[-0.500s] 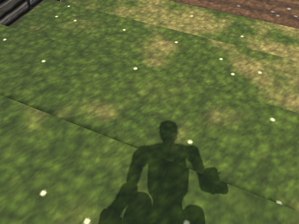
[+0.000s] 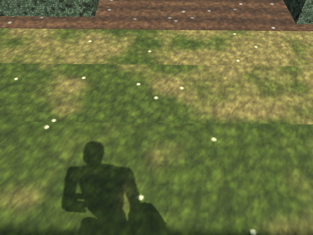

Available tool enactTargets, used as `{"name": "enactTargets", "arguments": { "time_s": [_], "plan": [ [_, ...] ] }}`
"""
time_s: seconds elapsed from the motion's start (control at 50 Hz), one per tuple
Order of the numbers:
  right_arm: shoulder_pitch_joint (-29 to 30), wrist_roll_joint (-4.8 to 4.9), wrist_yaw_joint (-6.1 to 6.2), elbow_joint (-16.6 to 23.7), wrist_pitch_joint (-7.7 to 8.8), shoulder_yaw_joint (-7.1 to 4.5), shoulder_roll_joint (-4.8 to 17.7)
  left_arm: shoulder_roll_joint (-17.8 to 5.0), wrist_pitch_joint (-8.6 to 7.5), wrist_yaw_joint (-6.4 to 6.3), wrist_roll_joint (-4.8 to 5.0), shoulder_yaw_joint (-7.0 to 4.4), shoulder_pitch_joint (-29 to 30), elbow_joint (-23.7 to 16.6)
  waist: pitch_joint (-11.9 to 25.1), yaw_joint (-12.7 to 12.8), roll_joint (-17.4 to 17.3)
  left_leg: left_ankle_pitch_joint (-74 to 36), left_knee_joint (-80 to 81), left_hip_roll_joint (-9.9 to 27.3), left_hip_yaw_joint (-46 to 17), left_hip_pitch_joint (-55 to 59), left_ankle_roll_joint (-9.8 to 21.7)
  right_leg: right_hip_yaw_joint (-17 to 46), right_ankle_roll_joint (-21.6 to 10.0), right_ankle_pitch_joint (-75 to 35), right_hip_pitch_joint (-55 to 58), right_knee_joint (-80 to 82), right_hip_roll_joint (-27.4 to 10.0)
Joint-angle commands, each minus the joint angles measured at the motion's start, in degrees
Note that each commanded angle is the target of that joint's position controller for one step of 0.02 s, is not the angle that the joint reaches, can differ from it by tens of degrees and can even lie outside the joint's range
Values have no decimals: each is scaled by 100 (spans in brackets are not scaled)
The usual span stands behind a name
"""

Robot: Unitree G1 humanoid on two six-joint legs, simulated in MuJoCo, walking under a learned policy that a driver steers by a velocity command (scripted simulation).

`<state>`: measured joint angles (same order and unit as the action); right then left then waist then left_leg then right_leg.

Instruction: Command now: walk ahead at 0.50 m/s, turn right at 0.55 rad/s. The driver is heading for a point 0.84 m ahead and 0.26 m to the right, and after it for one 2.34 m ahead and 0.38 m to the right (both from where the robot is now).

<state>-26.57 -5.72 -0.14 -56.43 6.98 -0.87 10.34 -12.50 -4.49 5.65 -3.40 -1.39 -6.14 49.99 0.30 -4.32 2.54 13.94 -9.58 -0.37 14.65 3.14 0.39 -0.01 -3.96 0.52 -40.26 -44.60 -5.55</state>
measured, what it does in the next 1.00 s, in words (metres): walks ahead, turning right: right foot, then left foot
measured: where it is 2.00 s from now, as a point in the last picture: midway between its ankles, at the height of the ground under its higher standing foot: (209, 192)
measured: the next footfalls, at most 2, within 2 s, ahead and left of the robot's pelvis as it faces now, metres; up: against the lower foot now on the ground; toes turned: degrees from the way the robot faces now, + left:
right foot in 0.16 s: +0.28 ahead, -0.14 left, +0.00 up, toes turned -7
left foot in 0.54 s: +0.45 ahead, +0.03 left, +0.00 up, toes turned -20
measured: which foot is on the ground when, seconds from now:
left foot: down 0.00-0.20, up 0.22-0.52, down 0.54-0.84, up 0.86-1.00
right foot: up 0.00-0.14, down 0.16-0.52, up 0.54-0.82, down 0.84-1.00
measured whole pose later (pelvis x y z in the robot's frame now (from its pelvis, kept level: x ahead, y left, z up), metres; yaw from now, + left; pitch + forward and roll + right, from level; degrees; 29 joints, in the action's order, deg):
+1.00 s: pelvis +0.46 -0.14 -0.05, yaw -34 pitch +4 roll -1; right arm -8.0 -6.3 -1.4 -36.7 5.9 -1.1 18.0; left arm -15.3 -6.8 1.3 -2.5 0.1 -18.6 40.9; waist 2.1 2.1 -1.3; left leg 11.4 -64.6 2.1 -5.2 -39.3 -3.0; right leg -2.6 -4.7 28.7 -27.5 -52.2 4.0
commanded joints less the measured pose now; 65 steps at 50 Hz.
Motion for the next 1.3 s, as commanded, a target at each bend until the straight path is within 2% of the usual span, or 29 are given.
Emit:
{"name": "enactTargets", "arguments": {
  "time_s": [0.02,0.18,0.2,0.22,0.24,0.26,0.34,0.46,0.5,0.54,0.56,0.58,0.6,0.64,0.66,0.74,0.82,0.86,0.88,0.9,0.96,1.0,1.08,1.1,1.12,1.22,1.24,1.28,1.3],
  "plan": [
    [299,16,-108,306,151,-145,808,-276,46,-35,-1,-36,149,-378,-416,391,-628,-3251,239,1740,-195,-432,1180,84,-67,-304,276,335,23],
    [-219,-112,-45,112,-44,-272,1155,-1131,-246,-342,172,-477,-784,-284,418,891,-639,-5226,-2576,1540,367,-349,460,-362,-760,-214,3125,768,1144],
    [-520,-218,-114,391,36,-50,584,-1332,-217,-469,204,-553,-2104,-59,1830,1087,398,-2759,-4341,946,107,-2593,-77,1617,-1725,314,6041,838,269],
    [78,-121,-370,459,41,-68,776,-1359,-129,-506,68,-501,-3237,377,2236,1494,274,1712,-5969,-8,-621,-3877,-284,3712,-2094,704,7159,2103,-532],
    [985,153,-449,701,39,-15,590,-1457,-273,-485,-3,-627,-3292,581,1037,1738,-106,1605,-6459,12,-1658,-5237,25,3661,-1632,1243,6920,2521,-606],
    [1563,202,-347,837,73,-44,778,-1417,-346,-466,132,-664,-2684,495,160,1656,-88,1347,-6639,346,-1951,-5497,64,3231,-1431,1279,5754,2613,-511],
    [1190,33,66,1022,-73,101,384,-331,-447,-273,143,-155,-1139,120,-65,326,-142,904,-5724,753,-2102,-3396,85,2540,-1516,548,2188,3062,-295],
    [1279,24,-34,1394,-161,264,280,-965,-378,-114,-224,-285,-991,-359,-60,211,14,-1841,-4557,215,-1294,-1014,-171,1430,-1034,290,-258,2407,612],
    [29,83,-9,1247,-38,-17,950,-1099,-452,-194,-170,-340,-479,-805,126,-399,-225,-1111,-4565,-51,-1121,-220,-239,1608,-920,-1292,-530,1235,720],
    [-2024,161,140,815,115,-302,1564,-1118,-621,-80,-87,-372,427,-1331,352,-1421,-739,-1199,-3307,-124,-1225,1168,145,1641,-528,-2289,-860,-940,1144],
    [-2603,168,212,598,209,-288,1678,-101,-710,43,14,-160,-15,-1326,747,-1131,-1420,-3466,-2359,1342,-2774,1579,1375,1139,-91,2072,-875,-3232,1869],
    [-918,164,-48,1284,196,-169,1827,167,-656,41,116,-116,-1734,-1078,992,343,-1601,-6276,-1796,3035,-5338,943,3118,1060,83,3874,-1747,-4470,1749],
    [54,142,-143,1407,193,-231,1561,-602,-459,-100,115,-311,-1861,-869,97,408,-733,-5234,-1638,3280,-5460,-2,2992,1231,306,3556,-2092,-5039,1082],
    [1479,487,-52,1764,140,169,351,-607,-154,-459,-281,-213,-1118,-1112,573,673,-189,-2921,-1610,2492,-4195,-1131,1983,1062,684,2591,-1627,-4095,300],
    [1807,401,92,1815,97,288,26,-299,-91,-538,-425,-103,-1022,-1179,490,818,-477,-2797,-1481,1932,-3354,-1756,1621,841,859,2332,-996,-3486,68],
    [1246,50,491,1715,112,-47,1118,-204,-127,-54,-217,65,-1156,-1231,347,644,-297,-2753,-1675,999,-1304,-3115,941,-53,776,314,983,-2831,115],
    [1799,146,243,2095,162,-257,1945,-1072,-230,-48,-128,-330,-1487,-1300,259,986,-564,-2538,-2927,1025,-812,-3392,470,-803,519,775,2791,-1205,700],
    [2268,-24,-107,2295,214,-229,1529,-1531,-331,-418,-31,-573,-3329,-609,372,1893,886,902,-6511,353,-741,-4877,-124,-257,-386,-1212,5222,1023,795],
    [1185,211,-266,2664,189,-11,538,-2226,-314,-436,120,-568,-2400,-1333,1749,695,1722,2850,-7189,-124,-1794,-5246,-209,2966,-2540,-4575,5566,1251,-1192],
    [1819,540,-256,2700,144,-111,1022,-1562,-399,-357,-70,-400,-2004,-1367,625,1193,44,2498,-7403,-106,-2374,-5866,-329,3331,-2443,-4463,4502,1255,-1519],
    [1448,-89,-49,2229,-77,-18,965,-357,-361,-479,138,215,-1095,-1289,605,499,-173,133,-5602,577,-2541,-5888,-415,2293,-1218,-832,2959,307,-806],
    [1166,-326,-250,1798,-248,73,774,-483,-228,-501,88,280,-1214,-1187,284,406,-120,-2497,-4579,507,-2137,-4587,-328,1757,-1231,1420,1190,512,-124],
    [1717,-19,-386,1971,-440,141,947,-1053,-275,-312,-121,198,-1370,-931,-156,419,-229,-2658,-3463,346,-1798,-2992,-310,1851,-1352,3648,-208,464,-105],
    [2590,995,-285,2419,-370,-88,1129,-1337,-40,-684,660,-139,-1290,-920,-17,545,-296,-2842,-3055,201,-1923,-2968,-36,2007,-1151,2352,-10,313,-72],
    [2743,1047,-278,2456,-345,-12,1015,-1405,86,-839,650,-125,-1400,-856,69,587,-172,-2842,-2723,164,-1981,-3231,-14,1960,-1072,2115,580,0,-126],
    [2188,802,-426,2021,-361,-88,594,-848,350,-1042,423,-223,-2014,-528,101,689,-48,-2644,-987,375,-1804,-2593,265,2153,-909,2244,1597,-1092,-67],
    [474,-191,-173,1354,-369,-227,1246,-375,80,-320,-352,291,-2320,-153,-406,199,-415,-2910,-1479,353,-1357,-1010,289,2374,-935,3842,359,-2263,-277],
    [-872,54,-258,1287,-425,-489,1790,-189,-199,215,-222,154,-3225,70,1073,-278,-1727,-2811,-2686,1279,-3303,2064,1949,720,205,4457,-2294,-6219,1298],
    [-863,80,-396,1297,-465,-437,1615,-383,-222,226,-151,186,-2620,-294,1203,-441,-1209,-1455,-1980,1770,-4664,2330,2148,577,531,4147,-3419,-6963,1161]
  ]
}}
